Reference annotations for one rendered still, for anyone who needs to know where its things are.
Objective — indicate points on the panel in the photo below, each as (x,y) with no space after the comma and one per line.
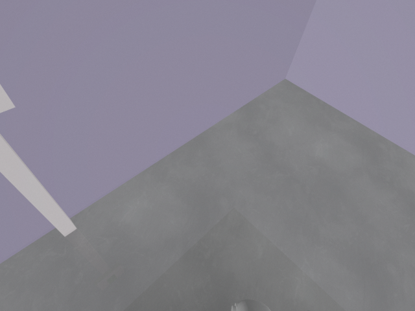
(14,170)

